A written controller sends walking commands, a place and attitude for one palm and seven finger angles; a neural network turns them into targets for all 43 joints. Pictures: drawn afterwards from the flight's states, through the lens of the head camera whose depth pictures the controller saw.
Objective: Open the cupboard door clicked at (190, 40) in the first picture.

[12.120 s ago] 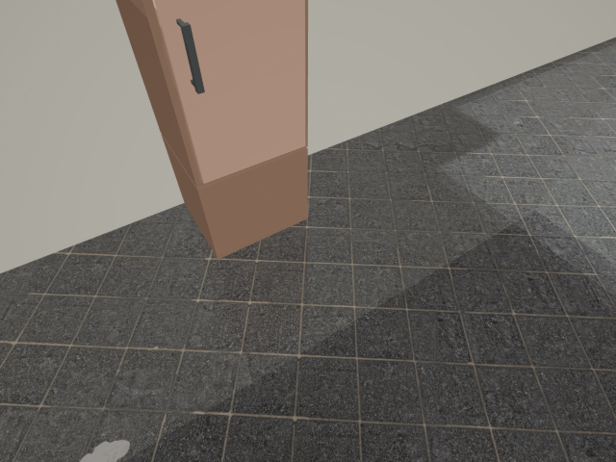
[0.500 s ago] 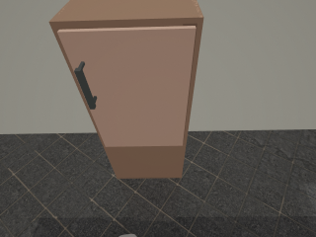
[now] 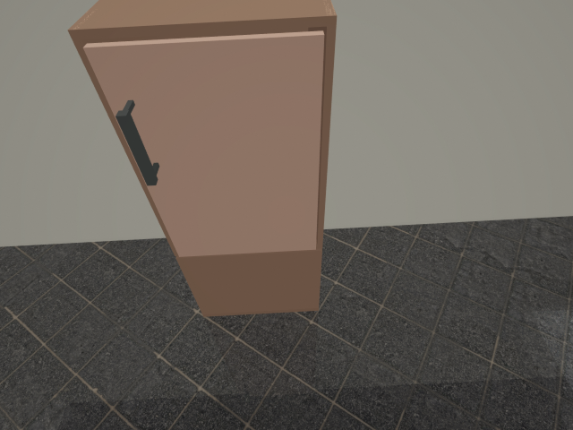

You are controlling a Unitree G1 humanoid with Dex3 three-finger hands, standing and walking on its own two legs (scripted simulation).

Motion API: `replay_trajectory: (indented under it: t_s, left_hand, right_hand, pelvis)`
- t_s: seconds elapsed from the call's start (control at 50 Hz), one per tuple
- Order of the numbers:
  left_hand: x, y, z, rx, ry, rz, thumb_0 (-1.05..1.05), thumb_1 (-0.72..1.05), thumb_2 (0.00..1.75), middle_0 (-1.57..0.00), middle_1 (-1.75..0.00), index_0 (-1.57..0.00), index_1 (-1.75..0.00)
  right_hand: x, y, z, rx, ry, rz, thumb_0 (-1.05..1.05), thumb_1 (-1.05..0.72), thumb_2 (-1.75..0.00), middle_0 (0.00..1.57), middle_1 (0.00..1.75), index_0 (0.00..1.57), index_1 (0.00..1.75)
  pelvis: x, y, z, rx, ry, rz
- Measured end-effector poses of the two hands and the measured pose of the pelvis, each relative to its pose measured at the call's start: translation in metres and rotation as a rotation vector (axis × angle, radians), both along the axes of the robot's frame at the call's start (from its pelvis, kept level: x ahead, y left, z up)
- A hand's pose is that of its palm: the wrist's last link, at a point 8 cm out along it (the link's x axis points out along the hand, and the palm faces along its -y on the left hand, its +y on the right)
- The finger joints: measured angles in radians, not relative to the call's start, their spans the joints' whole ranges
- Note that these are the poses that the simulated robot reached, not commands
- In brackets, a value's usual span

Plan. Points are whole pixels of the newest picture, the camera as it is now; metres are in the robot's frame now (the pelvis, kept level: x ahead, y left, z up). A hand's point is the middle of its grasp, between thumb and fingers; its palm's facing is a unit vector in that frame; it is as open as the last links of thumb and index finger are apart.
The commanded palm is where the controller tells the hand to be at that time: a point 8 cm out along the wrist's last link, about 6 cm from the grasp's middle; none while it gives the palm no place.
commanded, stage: come to a stop and stand still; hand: left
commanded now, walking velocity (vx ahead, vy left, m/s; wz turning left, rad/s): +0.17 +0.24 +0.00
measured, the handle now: (141, 144) +0.60 +0.32 +0.08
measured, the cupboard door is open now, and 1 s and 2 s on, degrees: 0 0 0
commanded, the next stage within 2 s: look again from close up in 0.28 s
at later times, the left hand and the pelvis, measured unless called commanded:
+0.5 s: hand out of the picture -0.04 +0.20 -0.17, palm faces +0.09 -0.97 -0.24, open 7.4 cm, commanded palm none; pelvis +0.01 +0.03 -0.01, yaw +3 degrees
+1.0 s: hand out of the picture -0.02 +0.28 -0.16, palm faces +0.02 -0.97 -0.24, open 7.4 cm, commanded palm none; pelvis -0.05 +0.07 +0.00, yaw +0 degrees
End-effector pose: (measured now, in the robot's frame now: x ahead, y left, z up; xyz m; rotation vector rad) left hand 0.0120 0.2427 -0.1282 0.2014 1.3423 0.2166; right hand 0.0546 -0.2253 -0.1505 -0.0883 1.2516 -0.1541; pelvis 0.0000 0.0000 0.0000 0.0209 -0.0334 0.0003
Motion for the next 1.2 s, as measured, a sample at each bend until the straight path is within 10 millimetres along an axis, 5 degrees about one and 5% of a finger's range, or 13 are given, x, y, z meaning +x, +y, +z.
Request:
replay_trajectory:
  t_s: [0.14,0.28,0.36,0.46,0.6,0.7,0.82,0.92,1.08,1.2]
  left_hand:
    - [-0.030,-0.040,0.018,-0.043,0.043,0.019,0.01,0.91,0.90,-0.20,-0.30,-0.20,-0.30]
    - [-0.049,-0.048,0.020,-0.056,0.076,0.081,0.01,0.90,0.90,-0.20,-0.30,-0.20,-0.30]
    - [-0.063,-0.039,0.015,-0.062,0.118,0.107,0.01,0.90,0.90,-0.20,-0.30,-0.20,-0.30]
    - [-0.066,-0.008,-0.003,-0.059,0.143,0.079,0.01,0.90,0.90,-0.20,-0.30,-0.20,-0.30]
    - [-0.026,0.039,-0.014,-0.015,-0.011,0.059,0.01,0.90,0.90,-0.20,-0.30,-0.20,-0.30]
    - [0.000,0.061,-0.012,-0.005,-0.120,0.017,0.01,0.91,0.90,-0.20,-0.30,-0.20,-0.30]
    - [0.008,0.076,-0.005,-0.012,-0.184,-0.026,0.01,0.91,0.90,-0.20,-0.29,-0.20,-0.30]
    - [-0.009,0.081,-0.002,-0.018,-0.163,-0.050,0.01,0.91,0.90,-0.20,-0.30,-0.20,-0.30]
    - [-0.067,0.072,-0.004,-0.029,-0.045,-0.029,0.01,0.91,0.90,-0.20,-0.30,-0.20,-0.30]
    - [-0.123,0.051,-0.001,-0.050,0.034,0.056,0.01,0.91,0.90,-0.20,-0.29,-0.20,-0.30]
  right_hand:
    - [-0.047,-0.028,0.011,0.006,0.108,-0.018,0.00,-0.92,-0.90,0.20,0.30,0.20,0.30]
    - [-0.066,-0.033,0.012,-0.021,0.228,0.030,0.00,-0.91,-0.90,0.20,0.30,0.20,0.30]
    - [-0.046,-0.020,0.012,-0.030,0.205,0.054,0.00,-0.91,-0.90,0.20,0.30,0.20,0.30]
    - [0.004,0.005,0.006,-0.050,0.018,0.104,0.00,-0.91,-0.90,0.20,0.30,0.20,0.30]
    - [0.052,0.047,0.018,-0.048,-0.166,0.123,0.00,-0.91,-0.90,0.20,0.30,0.20,0.30]
    - [0.056,0.065,0.028,-0.048,-0.243,0.113,0.00,-0.91,-0.90,0.20,0.30,0.20,0.30]
    - [0.020,0.067,0.033,-0.070,-0.222,0.090,0.00,-0.90,-0.90,0.21,0.30,0.20,0.30]
    - [-0.031,0.059,0.031,-0.090,-0.131,0.056,0.00,-0.90,-0.90,0.21,0.30,0.20,0.30]
    - [-0.115,0.045,0.023,-0.091,0.058,0.003,0.00,-0.90,-0.90,0.20,0.30,0.20,0.30]
    - [-0.149,0.040,0.020,-0.065,0.167,0.021,0.00,-0.91,-0.90,0.20,0.30,0.20,0.30]
  pelvis:
    - [0.002,-0.014,0.019,0.033,0.019,-0.023]
    - [0.001,-0.010,0.020,0.031,0.031,0.014]
    - [0.003,0.000,0.018,0.030,0.028,0.021]
    - [0.006,0.022,0.000,-0.028,0.041,0.041]
    - [0.009,0.044,-0.006,-0.027,0.016,0.022]
    - [-0.003,0.057,-0.006,-0.028,-0.007,0.007]
    - [-0.024,0.070,-0.003,-0.033,-0.025,-0.001]
    - [-0.042,0.074,0.001,-0.031,-0.025,-0.004]
    - [-0.064,0.068,0.005,-0.031,-0.021,0.011]
    - [-0.075,0.057,0.010,-0.037,-0.007,0.053]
